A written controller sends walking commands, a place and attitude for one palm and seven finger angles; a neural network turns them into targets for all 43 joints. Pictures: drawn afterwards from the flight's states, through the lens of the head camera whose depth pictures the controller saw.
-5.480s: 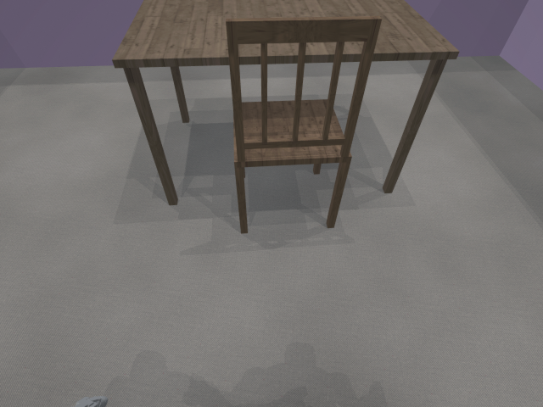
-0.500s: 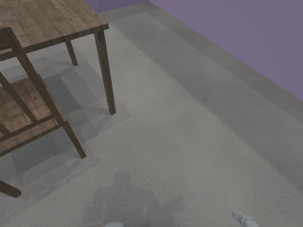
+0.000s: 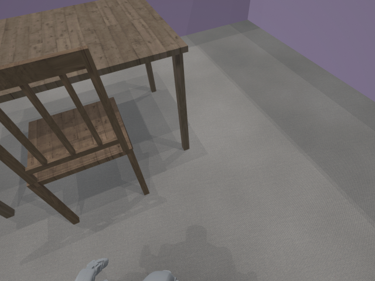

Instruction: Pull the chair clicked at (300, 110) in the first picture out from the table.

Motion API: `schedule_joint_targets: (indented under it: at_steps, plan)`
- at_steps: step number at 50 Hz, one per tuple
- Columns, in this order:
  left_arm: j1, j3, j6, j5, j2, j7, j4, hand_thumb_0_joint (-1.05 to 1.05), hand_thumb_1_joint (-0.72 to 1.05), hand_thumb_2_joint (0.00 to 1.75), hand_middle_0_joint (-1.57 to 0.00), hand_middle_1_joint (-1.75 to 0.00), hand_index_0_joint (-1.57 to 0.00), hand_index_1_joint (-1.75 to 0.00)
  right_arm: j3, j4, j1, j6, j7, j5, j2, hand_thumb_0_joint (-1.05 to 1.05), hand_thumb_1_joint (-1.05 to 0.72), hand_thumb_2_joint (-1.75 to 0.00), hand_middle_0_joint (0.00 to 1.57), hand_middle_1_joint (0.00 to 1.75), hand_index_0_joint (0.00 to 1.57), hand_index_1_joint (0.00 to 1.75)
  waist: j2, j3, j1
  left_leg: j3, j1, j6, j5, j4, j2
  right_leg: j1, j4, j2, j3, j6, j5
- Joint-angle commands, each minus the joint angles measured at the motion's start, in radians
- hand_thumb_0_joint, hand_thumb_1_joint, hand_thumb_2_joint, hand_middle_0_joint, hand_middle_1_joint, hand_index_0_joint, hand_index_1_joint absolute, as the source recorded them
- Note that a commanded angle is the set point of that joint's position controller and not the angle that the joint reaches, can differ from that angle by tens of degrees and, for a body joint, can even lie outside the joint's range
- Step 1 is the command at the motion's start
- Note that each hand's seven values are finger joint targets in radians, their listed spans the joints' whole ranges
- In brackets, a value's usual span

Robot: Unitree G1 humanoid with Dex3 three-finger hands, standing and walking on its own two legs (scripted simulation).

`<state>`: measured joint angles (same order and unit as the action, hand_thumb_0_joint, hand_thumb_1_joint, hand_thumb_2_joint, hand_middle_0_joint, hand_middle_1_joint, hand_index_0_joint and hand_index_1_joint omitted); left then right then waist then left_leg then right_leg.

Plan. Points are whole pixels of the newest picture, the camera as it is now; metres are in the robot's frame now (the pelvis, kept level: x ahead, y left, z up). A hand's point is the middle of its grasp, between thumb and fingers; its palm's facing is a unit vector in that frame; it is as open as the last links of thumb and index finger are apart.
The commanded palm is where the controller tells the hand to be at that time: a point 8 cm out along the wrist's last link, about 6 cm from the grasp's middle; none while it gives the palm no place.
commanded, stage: turn to face it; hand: left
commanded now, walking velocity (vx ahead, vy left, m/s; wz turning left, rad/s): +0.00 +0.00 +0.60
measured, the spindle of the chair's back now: (52, 123) +0.61 +0.49 -0.07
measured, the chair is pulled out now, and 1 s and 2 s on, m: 0.00 0.00 0.00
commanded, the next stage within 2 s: take the last steps up to it in 0.72 s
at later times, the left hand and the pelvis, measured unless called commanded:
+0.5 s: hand out of the picture -0.04 +0.29 -0.17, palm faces +0.31 -0.92 -0.25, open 7.4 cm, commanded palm none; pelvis -0.02 +0.06 +0.00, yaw +15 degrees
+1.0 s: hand out of the picture -0.02 +0.22 -0.14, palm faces +0.41 -0.88 -0.24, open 7.4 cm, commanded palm none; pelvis +0.00 +0.03 +0.01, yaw +23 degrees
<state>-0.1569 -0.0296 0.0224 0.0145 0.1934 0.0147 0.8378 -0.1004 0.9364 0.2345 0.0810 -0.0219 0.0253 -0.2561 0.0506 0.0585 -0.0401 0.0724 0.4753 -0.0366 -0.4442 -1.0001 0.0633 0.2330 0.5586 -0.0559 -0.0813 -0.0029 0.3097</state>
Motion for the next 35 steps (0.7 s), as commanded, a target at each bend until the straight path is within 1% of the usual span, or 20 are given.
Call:
schedule_joint_targets:
  at_steps: [1,4,6,10,12,13,14,15,16,17,18,19,20,21,22,25,27,30,31,35]
  plan:
    - [0.027,-0.050,-0.029,0.004,0.176,0.018,-0.074,0.00,0.90,0.90,-0.20,-0.30,-0.20,-0.30,-0.018,-0.077,-0.025,-0.020,-0.012,-0.004,-0.077,0.00,-0.90,-0.90,0.20,0.30,0.20,0.30,-0.226,0.007,0.008,-0.040,0.113,-0.032,0.088,-0.255,-0.085,-0.011,-0.260,-0.256,0.110,-0.081,-0.221]
    - [-0.040,-0.054,-0.029,0.008,0.197,0.021,-0.051,0.00,0.90,0.90,-0.20,-0.30,-0.20,-0.30,-0.008,-0.088,-0.076,-0.018,-0.012,-0.005,-0.075,0.00,-0.90,-0.90,0.20,0.30,0.20,0.30,-0.232,-0.019,0.042,-0.079,0.096,-0.048,0.053,-0.148,-0.097,-0.084,-0.238,-0.276,0.073,-0.102,-0.299]
    - [-0.080,-0.060,-0.025,0.013,0.214,0.020,-0.032,0.00,0.90,0.90,-0.20,-0.30,-0.20,-0.30,-0.002,-0.104,-0.129,-0.020,-0.013,-0.007,-0.065,0.00,-0.90,-0.90,0.20,0.30,0.20,0.30,-0.228,-0.012,0.067,-0.106,0.068,-0.048,0.010,-0.040,-0.099,-0.105,-0.221,-0.295,0.056,-0.110,-0.359]
    - [-0.119,-0.071,-0.018,0.016,0.251,0.014,-0.010,0.00,0.90,0.90,-0.20,-0.30,-0.20,-0.30,0.015,-0.114,-0.160,-0.032,-0.013,-0.014,-0.054,0.00,-0.90,-0.90,0.20,0.30,0.20,0.30,-0.285,-0.058,0.089,-0.165,-0.024,-0.032,-0.011,0.161,-0.083,-0.148,-0.156,-0.307,0.011,-0.110,-0.499]
    - [-0.122,-0.077,-0.013,0.017,0.257,0.014,0.000,0.00,0.90,0.90,-0.20,-0.30,-0.20,-0.30,0.020,-0.114,-0.139,-0.042,-0.009,-0.016,-0.055,0.00,-0.90,-0.90,0.20,0.30,0.20,0.30,-0.294,-0.086,0.084,-0.187,-0.093,-0.017,0.005,0.288,-0.073,-0.160,-0.098,-0.313,-0.006,-0.094,-0.551]
    - [-0.110,-0.079,-0.011,0.014,0.263,0.013,0.002,0.00,0.90,0.90,-0.20,-0.30,-0.20,-0.30,0.019,-0.107,-0.104,-0.047,-0.006,-0.014,-0.064,0.00,-0.90,-0.90,0.20,0.30,0.20,0.30,-0.281,-0.102,0.060,-0.198,-0.154,-0.012,0.079,0.382,-0.069,-0.147,-0.052,-0.304,-0.037,-0.068,-0.536]
    - [-0.105,-0.079,-0.007,0.005,0.253,0.010,0.003,0.00,0.90,0.90,-0.20,-0.30,-0.20,-0.30,0.014,-0.095,-0.058,-0.054,-0.005,-0.011,-0.089,0.00,-0.90,-0.90,0.20,0.30,0.20,0.30,-0.230,-0.127,0.033,-0.188,-0.266,0.001,0.203,0.524,-0.074,-0.096,0.036,-0.281,-0.069,-0.025,-0.491]
    - [-0.113,-0.076,-0.003,-0.003,0.219,0.005,-0.012,0.00,0.90,0.90,-0.20,-0.30,-0.20,-0.30,-0.007,-0.084,0.008,-0.066,-0.003,-0.006,-0.169,0.00,-0.90,-0.90,0.20,0.30,0.20,0.30,-0.044,-0.189,-0.006,-0.038,-0.472,0.054,0.422,0.609,-0.197,0.073,0.229,-0.225,-0.109,0.034,-0.315]
    - [-0.084,-0.052,-0.001,-0.005,0.143,-0.003,-0.057,0.00,0.90,0.90,-0.20,-0.30,-0.20,-0.30,-0.032,-0.085,0.070,-0.067,0.002,-0.006,-0.284,0.00,-0.90,-0.90,0.20,0.30,0.20,0.30,0.266,-0.194,-0.039,0.288,-0.594,0.182,0.836,0.617,-0.467,0.356,0.451,-0.093,-0.101,0.104,0.327]
    - [-0.016,-0.046,0.014,0.005,0.157,0.012,-0.062,0.00,0.90,0.90,-0.20,-0.30,-0.20,-0.30,-0.031,-0.053,0.127,-0.066,0.015,-0.012,-0.282,0.00,-0.90,-0.90,0.20,0.30,0.20,0.30,0.196,-0.199,-0.070,0.292,-0.521,0.234,0.864,0.622,-0.490,0.353,0.550,-0.086,0.022,0.089,0.367]
    - [0.013,-0.050,0.016,0.000,0.146,0.015,-0.052,0.00,0.90,0.90,-0.20,-0.30,-0.20,-0.30,-0.024,-0.056,0.089,-0.066,0.028,-0.009,-0.260,0.00,-0.90,-0.90,0.20,0.30,0.20,0.30,0.197,-0.155,-0.052,0.267,-0.469,0.242,0.808,0.623,-0.450,0.373,0.603,-0.084,0.056,0.085,0.311]
    - [0.017,-0.054,0.014,-0.002,0.155,0.009,-0.030,0.00,0.90,0.90,-0.20,-0.30,-0.20,-0.30,-0.011,-0.069,0.024,-0.066,0.034,-0.006,-0.219,0.00,-0.90,-0.90,0.20,0.30,0.20,0.30,0.170,-0.096,-0.030,0.212,-0.389,0.230,0.728,0.640,-0.398,0.361,0.626,-0.088,0.072,0.084,0.231]
    - [-0.009,-0.056,0.015,-0.001,0.157,0.002,-0.007,0.00,0.90,0.90,-0.20,-0.30,-0.20,-0.30,0.005,-0.084,-0.037,-0.068,0.035,-0.005,-0.180,0.00,-0.90,-0.90,0.20,0.30,0.20,0.30,0.136,-0.070,0.005,0.154,-0.343,0.204,0.685,0.654,-0.342,0.329,0.624,-0.086,0.076,0.084,0.153]
    - [-0.053,-0.058,0.015,0.000,0.158,-0.005,0.014,0.00,0.90,0.90,-0.20,-0.30,-0.20,-0.30,0.013,-0.095,-0.081,-0.071,0.035,-0.008,-0.165,0.00,-0.90,-0.90,0.20,0.30,0.20,0.30,0.127,-0.078,0.031,0.107,-0.333,0.188,0.634,0.664,-0.310,0.305,0.617,-0.081,0.064,0.084,0.104]
    - [-0.075,-0.058,0.018,0.002,0.157,-0.007,0.028,0.00,0.90,0.90,-0.20,-0.30,-0.20,-0.30,0.015,-0.099,-0.088,-0.074,0.034,-0.009,-0.155,0.00,-0.90,-0.90,0.20,0.30,0.20,0.30,0.122,-0.081,0.037,0.083,-0.330,0.179,0.613,0.678,-0.288,0.293,0.608,-0.075,0.059,0.087,0.071]
    - [-0.083,-0.054,0.021,0.003,0.156,-0.004,0.038,0.00,0.90,0.90,-0.20,-0.30,-0.20,-0.30,0.018,-0.088,-0.061,-0.075,0.035,-0.011,-0.143,0.00,-0.90,-0.90,0.20,0.30,0.20,0.30,0.079,-0.087,0.031,0.103,-0.356,0.192,0.562,0.701,-0.284,0.285,0.547,-0.059,0.061,0.093,0.048]
    - [-0.061,-0.052,0.019,0.003,0.148,-0.001,0.034,0.00,0.90,0.90,-0.20,-0.30,-0.20,-0.30,0.017,-0.077,-0.031,-0.074,0.037,-0.010,-0.142,0.00,-0.90,-0.90,0.20,0.30,0.20,0.30,0.026,-0.088,0.021,0.148,-0.378,0.208,0.552,0.708,-0.297,0.290,0.506,-0.052,0.068,0.093,0.057]
    - [-0.039,-0.048,0.017,0.001,0.135,0.003,0.023,0.00,0.90,0.90,-0.20,-0.30,-0.20,-0.30,0.016,-0.063,-0.009,-0.072,0.038,-0.007,-0.135,0.00,-0.90,-0.90,0.20,0.30,0.20,0.30,0.047,-0.089,0.011,0.185,-0.404,0.224,0.539,0.706,-0.302,0.285,0.429,-0.039,0.073,0.090,0.087]
    - [-0.033,-0.047,0.016,0.001,0.136,0.004,0.022,0.00,0.90,0.90,-0.20,-0.30,-0.20,-0.30,0.016,-0.058,-0.005,-0.071,0.038,-0.007,-0.134,0.00,-0.90,-0.90,0.20,0.30,0.20,0.30,0.074,-0.087,0.010,0.192,-0.399,0.225,0.523,0.710,-0.300,0.276,0.409,-0.036,0.075,0.087,0.094]
    - [-0.005,-0.041,0.015,-0.001,0.116,0.007,0.015,0.00,0.90,0.90,-0.20,-0.30,-0.20,-0.30,0.016,-0.041,0.012,-0.066,0.040,-0.001,-0.126,0.00,-0.90,-0.90,0.20,0.30,0.20,0.30,0.069,-0.067,0.001,0.241,-0.349,0.227,0.458,0.716,-0.291,0.222,0.324,-0.011,0.076,0.070,0.126]
